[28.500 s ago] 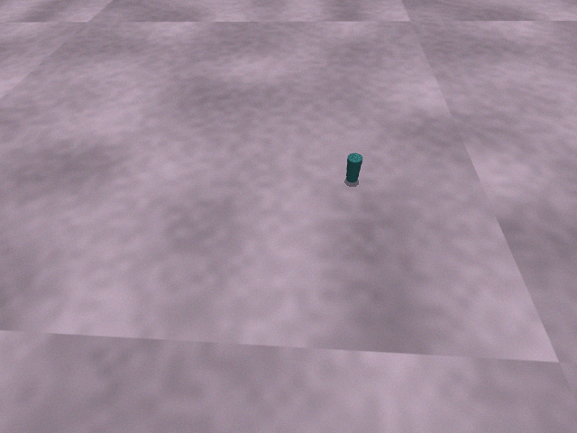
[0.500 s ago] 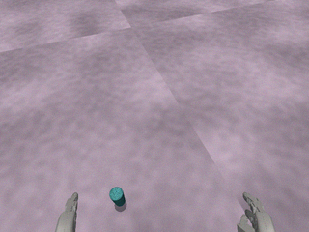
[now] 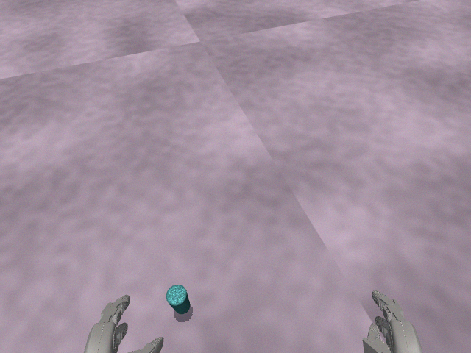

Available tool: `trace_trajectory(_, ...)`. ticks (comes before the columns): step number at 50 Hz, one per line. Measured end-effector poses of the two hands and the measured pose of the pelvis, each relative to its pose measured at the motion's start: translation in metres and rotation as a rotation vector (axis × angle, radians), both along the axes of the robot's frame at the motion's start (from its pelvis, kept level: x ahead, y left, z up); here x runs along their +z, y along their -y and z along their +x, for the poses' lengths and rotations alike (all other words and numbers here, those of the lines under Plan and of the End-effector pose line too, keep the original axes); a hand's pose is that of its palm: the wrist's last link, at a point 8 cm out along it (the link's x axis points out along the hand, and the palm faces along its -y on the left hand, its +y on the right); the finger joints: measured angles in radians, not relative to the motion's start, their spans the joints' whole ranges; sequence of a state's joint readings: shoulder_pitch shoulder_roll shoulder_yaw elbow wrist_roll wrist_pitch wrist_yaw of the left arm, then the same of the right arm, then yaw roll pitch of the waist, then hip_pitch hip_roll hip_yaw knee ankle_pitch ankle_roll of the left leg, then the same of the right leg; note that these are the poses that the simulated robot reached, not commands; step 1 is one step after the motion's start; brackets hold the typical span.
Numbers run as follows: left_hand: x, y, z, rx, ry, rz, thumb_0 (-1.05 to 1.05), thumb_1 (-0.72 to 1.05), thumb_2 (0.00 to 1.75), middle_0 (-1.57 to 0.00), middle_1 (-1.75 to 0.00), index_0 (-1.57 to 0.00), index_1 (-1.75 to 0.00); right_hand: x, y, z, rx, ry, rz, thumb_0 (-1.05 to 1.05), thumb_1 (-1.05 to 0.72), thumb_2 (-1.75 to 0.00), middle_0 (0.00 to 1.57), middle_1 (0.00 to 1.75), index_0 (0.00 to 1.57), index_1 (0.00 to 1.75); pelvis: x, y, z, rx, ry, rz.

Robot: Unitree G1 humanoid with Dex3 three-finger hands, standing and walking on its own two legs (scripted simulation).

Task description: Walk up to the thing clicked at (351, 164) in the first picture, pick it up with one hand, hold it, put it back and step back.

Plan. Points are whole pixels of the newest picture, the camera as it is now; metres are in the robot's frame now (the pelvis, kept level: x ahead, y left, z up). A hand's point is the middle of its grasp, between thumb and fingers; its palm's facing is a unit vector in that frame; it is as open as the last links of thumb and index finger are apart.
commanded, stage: stand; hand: left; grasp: from the side
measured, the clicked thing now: (179, 300) +0.43 +0.24 -0.65
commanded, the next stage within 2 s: none
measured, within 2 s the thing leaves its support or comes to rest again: neither
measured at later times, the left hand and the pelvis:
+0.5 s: hand out of the picture +0.06 +0.25 -0.11, palm faces +0.00 -0.93 -0.36, open 7.4 cm; pelvis -0.01 +0.01 +0.04, yaw +1 degrees
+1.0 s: hand out of the picture +0.02 +0.26 -0.10, palm faces +0.00 -0.94 -0.35, open 7.4 cm; pelvis -0.02 +0.01 +0.06, yaw +1 degrees
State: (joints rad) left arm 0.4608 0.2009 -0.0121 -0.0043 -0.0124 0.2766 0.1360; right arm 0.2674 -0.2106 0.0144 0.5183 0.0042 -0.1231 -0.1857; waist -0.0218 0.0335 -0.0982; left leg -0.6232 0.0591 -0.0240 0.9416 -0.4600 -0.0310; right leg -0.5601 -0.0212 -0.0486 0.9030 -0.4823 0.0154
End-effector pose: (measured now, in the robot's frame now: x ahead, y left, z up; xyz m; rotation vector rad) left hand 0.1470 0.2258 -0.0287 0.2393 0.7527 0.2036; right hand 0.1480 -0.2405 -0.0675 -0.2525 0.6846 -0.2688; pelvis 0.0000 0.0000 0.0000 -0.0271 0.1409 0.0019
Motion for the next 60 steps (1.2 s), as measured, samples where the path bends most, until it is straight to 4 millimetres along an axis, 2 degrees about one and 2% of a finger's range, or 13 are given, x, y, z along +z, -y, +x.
trace_trajectory(3, -0.002, -0.001, 0.001, -0.023, 0.006, 0.015, 0.00, 0.49, 0.80, -0.20, -0.29, -0.20, -0.29, -0.002, 0.000, -0.001, 0.025, -0.020, -0.010, 0.01, -0.90, -0.90, 0.20, 0.30, 0.21, 0.30, 0.001, 0.000, -0.001, 0.001, 0.016, 0.003)
trace_trajectory(7, -0.023, -0.017, -0.001, -0.097, -0.046, 0.048, 0.00, 0.69, 0.86, -0.20, -0.30, -0.21, -0.29, -0.016, 0.008, -0.011, 0.138, -0.215, -0.029, 0.01, -0.90, -0.90, 0.20, 0.30, 0.21, 0.30, 0.008, 0.001, -0.006, 0.003, 0.071, 0.026)
trace_trajectory(14, -0.040, -0.051, -0.037, -0.054, -0.204, 0.058, 0.00, 0.85, 0.89, -0.20, -0.30, -0.21, -0.30, -0.014, 0.031, -0.043, 0.085, -0.352, -0.009, 0.01, -0.91, -0.90, 0.20, 0.30, 0.21, 0.30, 0.021, -0.003, -0.007, 0.002, 0.117, 0.034)
trace_trajectory(22, -0.043, -0.071, -0.080, 0.014, -0.356, 0.064, 0.01, 0.90, 0.90, -0.20, -0.30, -0.21, -0.30, -0.012, 0.038, -0.075, 0.035, -0.465, 0.002, 0.01, -0.91, -0.90, 0.20, 0.30, 0.20, 0.30, 0.035, -0.008, -0.006, 0.007, 0.151, 0.030)
trace_trajectory(30, -0.042, -0.072, -0.105, 0.049, -0.433, 0.042, 0.01, 0.90, 0.90, -0.20, -0.30, -0.21, -0.30, -0.010, 0.027, -0.091, 0.026, -0.521, 0.034, 0.01, -0.91, -0.90, 0.20, 0.30, 0.20, 0.30, 0.046, -0.011, -0.011, 0.014, 0.185, 0.029)
trace_trajectory(37, -0.039, -0.072, -0.116, 0.057, -0.462, 0.031, 0.00, 0.90, 0.90, -0.20, -0.30, -0.21, -0.30, -0.008, 0.025, -0.098, 0.025, -0.539, 0.047, 0.01, -0.91, -0.90, 0.20, 0.30, 0.21, 0.30, 0.052, -0.012, -0.017, 0.019, 0.200, 0.030)
trace_trajectory(49, -0.036, -0.075, -0.133, 0.078, -0.523, 0.041, 0.00, 0.90, 0.90, -0.20, -0.30, -0.21, -0.30, -0.006, 0.037, -0.108, 0.007, -0.583, 0.042, 0.00, -0.91, -0.90, 0.20, 0.30, 0.21, 0.30, 0.056, -0.007, -0.020, 0.021, 0.196, 0.028)
trace_trajectory(60, -0.037, -0.071, -0.121, 0.077, -0.531, 0.032, 0.00, 0.90, 0.90, -0.20, -0.30, -0.21, -0.30, -0.005, 0.042, -0.105, 0.000, -0.600, 0.036, 0.00, -0.91, -0.90, 0.20, 0.30, 0.20, 0.30, 0.057, -0.005, -0.013, 0.016, 0.191, 0.029)
